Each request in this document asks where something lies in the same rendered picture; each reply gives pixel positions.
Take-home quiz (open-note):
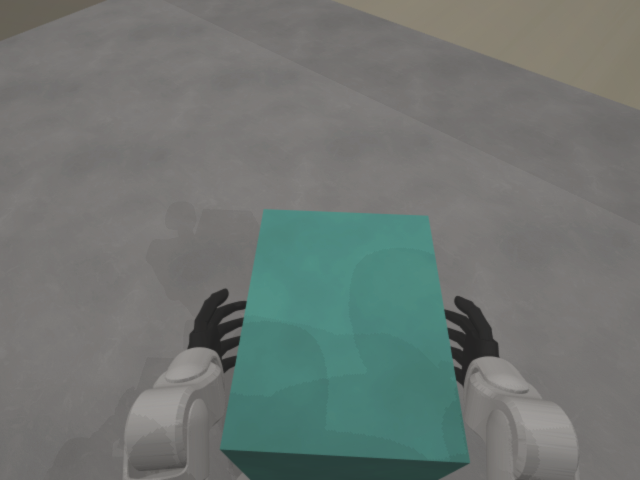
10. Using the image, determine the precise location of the carton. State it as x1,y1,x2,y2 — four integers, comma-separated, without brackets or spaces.
220,209,470,480

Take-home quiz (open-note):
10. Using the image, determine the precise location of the robot left hand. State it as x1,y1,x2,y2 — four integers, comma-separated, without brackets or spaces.
187,289,247,373

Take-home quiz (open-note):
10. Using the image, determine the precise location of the robot right hand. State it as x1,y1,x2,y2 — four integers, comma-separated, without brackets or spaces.
444,296,500,388

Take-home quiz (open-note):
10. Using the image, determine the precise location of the robot left forearm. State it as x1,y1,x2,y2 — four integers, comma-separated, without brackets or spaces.
123,347,227,480

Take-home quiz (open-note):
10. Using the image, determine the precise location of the robot right forearm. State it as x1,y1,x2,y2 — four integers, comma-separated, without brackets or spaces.
463,356,580,480

